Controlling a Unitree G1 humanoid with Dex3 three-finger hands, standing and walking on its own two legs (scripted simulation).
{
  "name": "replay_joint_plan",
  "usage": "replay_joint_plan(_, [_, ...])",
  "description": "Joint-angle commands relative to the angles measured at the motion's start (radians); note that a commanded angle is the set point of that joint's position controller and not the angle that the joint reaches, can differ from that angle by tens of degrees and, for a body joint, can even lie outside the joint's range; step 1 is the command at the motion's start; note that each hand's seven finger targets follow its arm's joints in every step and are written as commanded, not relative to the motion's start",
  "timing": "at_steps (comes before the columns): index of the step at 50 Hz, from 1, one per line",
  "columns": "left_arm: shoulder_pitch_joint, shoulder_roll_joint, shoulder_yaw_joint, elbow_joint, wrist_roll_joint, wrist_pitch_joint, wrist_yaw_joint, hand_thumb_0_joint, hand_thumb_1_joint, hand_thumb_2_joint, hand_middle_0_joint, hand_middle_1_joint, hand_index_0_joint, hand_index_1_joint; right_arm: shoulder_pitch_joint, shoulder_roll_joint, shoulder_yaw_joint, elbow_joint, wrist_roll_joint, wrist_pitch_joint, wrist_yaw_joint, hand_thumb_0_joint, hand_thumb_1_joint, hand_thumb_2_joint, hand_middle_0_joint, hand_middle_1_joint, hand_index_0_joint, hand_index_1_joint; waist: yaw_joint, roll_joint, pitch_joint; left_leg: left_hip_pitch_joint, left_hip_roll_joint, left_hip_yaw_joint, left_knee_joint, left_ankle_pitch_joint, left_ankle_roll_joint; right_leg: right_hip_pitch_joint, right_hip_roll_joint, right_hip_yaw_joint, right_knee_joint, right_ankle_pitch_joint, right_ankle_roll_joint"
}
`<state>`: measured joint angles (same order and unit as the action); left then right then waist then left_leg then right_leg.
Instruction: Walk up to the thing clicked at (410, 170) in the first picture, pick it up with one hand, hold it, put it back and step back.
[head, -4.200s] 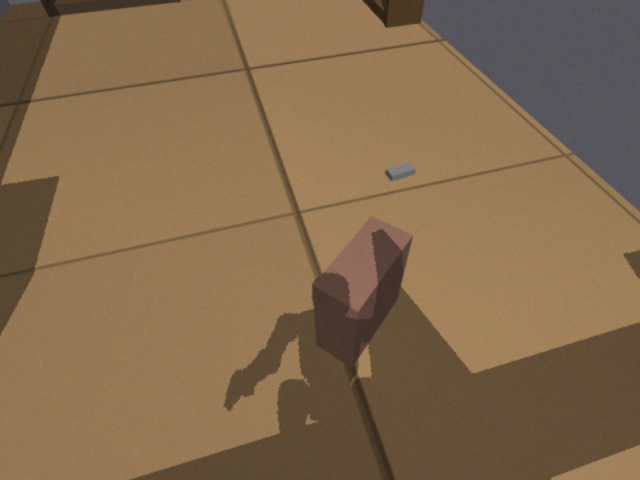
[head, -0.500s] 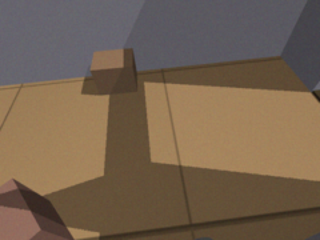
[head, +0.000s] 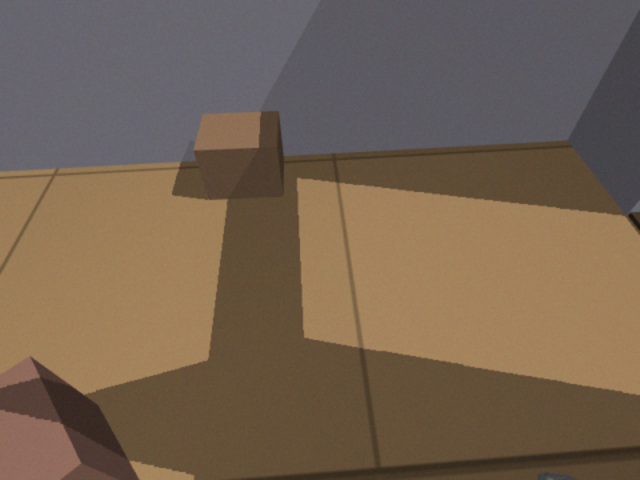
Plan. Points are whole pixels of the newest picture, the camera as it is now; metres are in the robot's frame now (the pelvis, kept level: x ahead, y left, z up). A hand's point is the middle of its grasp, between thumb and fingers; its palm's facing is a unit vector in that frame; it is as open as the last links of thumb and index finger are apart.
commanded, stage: stand
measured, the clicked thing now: out of the picture +0.75 +1.38 -0.76
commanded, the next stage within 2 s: none
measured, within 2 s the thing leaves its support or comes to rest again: neither
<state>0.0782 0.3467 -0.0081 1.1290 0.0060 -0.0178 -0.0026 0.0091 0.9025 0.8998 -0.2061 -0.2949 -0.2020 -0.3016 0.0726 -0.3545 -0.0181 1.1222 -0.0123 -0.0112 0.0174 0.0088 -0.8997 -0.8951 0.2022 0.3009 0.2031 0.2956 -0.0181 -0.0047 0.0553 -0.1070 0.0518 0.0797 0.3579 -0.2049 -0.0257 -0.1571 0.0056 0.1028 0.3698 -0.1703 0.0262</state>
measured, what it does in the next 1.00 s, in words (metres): stands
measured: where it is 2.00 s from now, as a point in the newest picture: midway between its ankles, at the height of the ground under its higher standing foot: outside the picture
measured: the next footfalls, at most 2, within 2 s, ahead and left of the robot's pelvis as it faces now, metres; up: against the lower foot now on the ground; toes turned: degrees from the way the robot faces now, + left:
none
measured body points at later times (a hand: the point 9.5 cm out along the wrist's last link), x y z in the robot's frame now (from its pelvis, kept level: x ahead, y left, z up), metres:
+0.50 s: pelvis +0.00 +0.00 +0.00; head +0.01 +0.00 +0.45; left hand +0.07 +0.31 -0.13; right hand +0.07 -0.30 -0.13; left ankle -0.01 +0.13 -0.75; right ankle +0.02 -0.14 -0.75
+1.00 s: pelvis +0.00 +0.00 +0.00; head +0.00 +0.00 +0.45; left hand +0.07 +0.31 -0.13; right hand +0.08 -0.30 -0.13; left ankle -0.01 +0.13 -0.75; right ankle +0.02 -0.14 -0.75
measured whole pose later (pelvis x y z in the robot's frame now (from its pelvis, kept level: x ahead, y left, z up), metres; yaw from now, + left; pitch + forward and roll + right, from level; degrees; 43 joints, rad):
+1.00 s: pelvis +0.00 +0.00 +0.00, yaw +1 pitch -3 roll +0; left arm 0.12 0.35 -0.01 1.12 0.01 -0.01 0.00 0.01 0.90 0.90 -0.21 -0.29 -0.20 -0.30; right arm 0.11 -0.35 -0.02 1.13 -0.01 -0.01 0.02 0.01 -0.90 -0.90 0.20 0.30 0.20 0.30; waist -0.01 0.00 0.05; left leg -0.10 0.04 0.06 0.34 -0.19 -0.02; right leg -0.14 -0.01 0.08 0.35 -0.16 0.03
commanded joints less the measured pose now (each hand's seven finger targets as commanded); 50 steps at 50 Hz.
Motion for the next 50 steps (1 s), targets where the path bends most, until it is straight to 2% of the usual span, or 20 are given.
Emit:
replay_joint_plan(1, [-0.037, 0.215, 0.047, -0.054, 0.001, -0.021, 0.011, 0.000, 0.900, 0.900, -0.200, -0.300, -0.200, -0.300, -0.041, -0.210, -0.037, -0.055, 0.006, -0.017, -0.015, 0.000, -0.900, -0.900, 0.200, 0.300, 0.200, 0.300, 0.000, -0.001, -0.085, 0.052, 0.094, -0.097, -0.071, 0.050, 0.035, -0.022, -0.102, 0.062, -0.060, 0.172, -0.038])
replay_joint_plan(2, [-0.029, 0.209, 0.046, -0.052, 0.002, -0.022, 0.010, 0.000, 0.900, 0.900, -0.200, -0.300, -0.200, -0.300, -0.043, -0.213, -0.036, -0.054, 0.003, -0.019, -0.015, 0.000, -0.900, -0.900, 0.200, 0.300, 0.200, 0.300, 0.004, 0.007, -0.088, 0.055, 0.098, -0.094, -0.070, 0.060, 0.040, -0.015, -0.106, 0.063, -0.066, 0.195, -0.038])
replay_joint_plan(4, [-0.038, 0.217, 0.051, -0.054, 0.001, -0.019, 0.011, 0.000, 0.900, 0.900, -0.200, -0.300, -0.200, -0.300, -0.034, -0.209, -0.035, -0.055, 0.003, -0.018, -0.016, 0.000, -0.900, -0.900, 0.200, 0.300, 0.200, 0.300, 0.003, 0.007, -0.077, 0.033, 0.097, -0.098, -0.083, 0.044, 0.037, -0.008, -0.105, 0.062, -0.063, 0.173, -0.039])
replay_joint_plan(8, [-0.023, 0.214, 0.048, -0.050, 0.002, -0.020, 0.010, 0.000, 0.900, 0.900, -0.200, -0.300, -0.200, -0.300, -0.044, -0.211, -0.038, -0.057, 0.005, -0.017, -0.015, 0.000, -0.900, -0.900, 0.200, 0.300, 0.200, 0.300, 0.004, -0.004, -0.102, 0.069, 0.099, -0.098, -0.071, 0.084, 0.039, -0.014, -0.105, 0.050, -0.059, 0.194, -0.039])
replay_joint_plan(11, [-0.027, 0.215, 0.048, -0.051, 0.001, -0.020, 0.010, 0.000, 0.900, 0.900, -0.200, -0.300, -0.200, -0.300, -0.034, -0.211, -0.037, -0.052, 0.005, -0.017, -0.015, 0.000, -0.900, -0.900, 0.200, 0.300, 0.200, 0.300, 0.002, -0.002, -0.084, 0.053, 0.094, -0.099, -0.078, 0.055, 0.038, -0.016, -0.106, 0.054, -0.066, 0.164, -0.039])
replay_joint_plan(14, [-0.023, 0.222, 0.049, -0.050, 0.000, -0.017, 0.010, 0.000, 0.900, 0.900, -0.200, -0.300, -0.200, -0.300, -0.033, -0.209, -0.036, -0.049, 0.004, -0.014, -0.014, 0.000, -0.900, -0.900, 0.200, 0.300, 0.200, 0.300, 0.004, -0.002, -0.056, 0.032, 0.089, -0.104, -0.090, -0.006, 0.037, -0.039, -0.103, 0.057, -0.084, 0.091, -0.037])
replay_joint_plan(16, [-0.020, 0.222, 0.049, -0.052, 0.003, -0.016, 0.011, 0.000, 0.900, 0.900, -0.200, -0.300, -0.200, -0.300, -0.027, -0.211, -0.037, -0.049, 0.002, -0.011, -0.014, 0.000, -0.900, -0.900, 0.200, 0.300, 0.200, 0.300, 0.003, -0.002, -0.057, 0.024, 0.092, -0.106, -0.090, -0.019, 0.042, -0.032, -0.106, 0.057, -0.085, 0.086, -0.037])
replay_joint_plan(19, [-0.007, 0.214, 0.047, -0.053, 0.003, -0.018, 0.011, 0.000, 0.900, 0.900, -0.200, -0.300, -0.200, -0.300, -0.025, -0.215, -0.039, -0.048, 0.003, -0.013, -0.014, 0.000, -0.900, -0.900, 0.200, 0.300, 0.200, 0.300, 0.005, 0.001, -0.091, 0.051, 0.097, -0.104, -0.075, 0.040, 0.046, -0.018, -0.112, 0.053, -0.074, 0.146, -0.040])
replay_joint_plan(20, [-0.012, 0.219, 0.047, -0.052, 0.002, -0.018, 0.012, 0.000, 0.900, 0.900, -0.200, -0.300, -0.200, -0.300, -0.022, -0.206, -0.037, -0.046, 0.003, -0.013, -0.013, 0.000, -0.900, -0.900, 0.200, 0.300, 0.200, 0.300, 0.002, -0.008, -0.077, 0.035, 0.091, -0.109, -0.079, 0.028, 0.041, -0.017, -0.107, 0.050, -0.072, 0.125, -0.037])
replay_joint_plan(22, [-0.007, 0.219, 0.047, -0.054, 0.002, -0.020, 0.012, 0.000, 0.900, 0.900, -0.200, -0.300, -0.200, -0.300, -0.015, -0.211, -0.039, -0.046, 0.004, -0.013, -0.014, 0.000, -0.900, -0.900, 0.200, 0.300, 0.200, 0.300, 0.003, -0.006, -0.093, 0.048, 0.094, -0.106, -0.072, 0.068, 0.045, -0.008, -0.113, 0.053, -0.071, 0.166, -0.038])
replay_joint_plan(27, [-0.005, 0.211, 0.046, -0.055, 0.002, -0.015, 0.011, 0.000, 0.900, 0.900, -0.200, -0.300, -0.200, -0.300, -0.021, -0.209, -0.034, -0.046, 0.003, -0.015, -0.015, 0.000, -0.900, -0.900, 0.200, 0.300, 0.200, 0.300, 0.009, 0.007, -0.065, 0.024, 0.094, -0.109, -0.086, 0.054, 0.045, -0.008, -0.109, 0.046, -0.070, 0.149, -0.039])
replay_joint_plan(28, [0.001, 0.216, 0.048, -0.057, 0.002, -0.016, 0.011, 0.000, 0.900, 0.900, -0.200, -0.300, -0.200, -0.300, -0.017, -0.213, -0.036, -0.048, 0.002, -0.016, -0.016, 0.000, -0.900, -0.900, 0.200, 0.300, 0.200, 0.300, 0.009, 0.011, -0.083, 0.036, 0.096, -0.108, -0.085, 0.070, 0.045, 0.000, -0.113, 0.046, -0.067, 0.167, -0.038])
replay_joint_plan(35, [0.001, 0.217, 0.047, -0.056, 0.001, -0.013, 0.010, 0.000, 0.900, 0.900, -0.200, -0.300, -0.200, -0.300, -0.014, -0.211, -0.036, -0.047, 0.004, -0.014, -0.015, 0.000, -0.900, -0.900, 0.200, 0.300, 0.200, 0.300, 0.010, 0.006, -0.057, 0.023, 0.092, -0.113, -0.093, 0.026, 0.042, -0.015, -0.109, 0.045, -0.074, 0.101, -0.041])
replay_joint_plan(38, [0.002, 0.216, 0.047, -0.061, 0.005, -0.015, 0.010, 0.000, 0.900, 0.900, -0.200, -0.300, -0.200, -0.300, -0.009, -0.212, -0.038, -0.048, 0.005, -0.014, -0.015, 0.000, -0.900, -0.900, 0.200, 0.300, 0.200, 0.300, 0.006, -0.001, -0.079, 0.040, 0.091, -0.109, -0.080, 0.061, 0.044, -0.008, -0.112, 0.040, -0.070, 0.142, -0.040])
replay_joint_plan(41, [-0.009, 0.219, 0.048, -0.065, 0.005, -0.014, 0.012, 0.000, 0.900, 0.900, -0.200, -0.300, -0.200, -0.300, -0.006, -0.208, -0.036, -0.050, 0.003, -0.013, -0.016, 0.000, -0.900, -0.900, 0.200, 0.300, 0.200, 0.300, 0.004, 0.001, -0.067, 0.023, 0.090, -0.110, -0.084, 0.054, 0.045, -0.002, -0.115, 0.044, -0.076, 0.148, -0.039])
replay_joint_plan(42, [-0.001, 0.220, 0.046, -0.063, 0.002, -0.014, 0.011, 0.000, 0.900, 0.900, -0.200, -0.300, -0.200, -0.300, -0.004, -0.211, -0.035, -0.047, 0.004, -0.014, -0.014, 0.000, -0.900, -0.900, 0.200, 0.300, 0.200, 0.300, 0.006, 0.005, -0.057, 0.019, 0.087, -0.114, -0.088, 0.041, 0.041, -0.009, -0.111, 0.041, -0.077, 0.115, -0.038])
replay_joint_plan(45, [-0.005, 0.219, 0.047, -0.068, 0.001, -0.014, 0.012, 0.000, 0.900, 0.900, -0.200, -0.300, -0.200, -0.300, -0.008, -0.211, -0.036, -0.051, 0.003, -0.014, -0.016, 0.000, -0.900, -0.900, 0.200, 0.300, 0.200, 0.300, 0.005, 0.003, -0.079, 0.038, 0.090, -0.109, -0.081, 0.077, 0.041, -0.003, -0.115, 0.038, -0.067, 0.152, -0.040])
replay_joint_plan(50, [0.003, 0.215, 0.043, -0.067, 0.004, -0.013, 0.010, 0.000, 0.900, 0.900, -0.200, -0.300, -0.200, -0.300, -0.005, -0.211, -0.035, -0.047, 0.003, -0.013, -0.015, 0.000, -0.900, -0.900, 0.200, 0.300, 0.200, 0.300, 0.008, 0.000, -0.055, 0.018, 0.089, -0.114, -0.089, 0.027, 0.043, -0.014, -0.113, 0.042, -0.085, 0.113, -0.040])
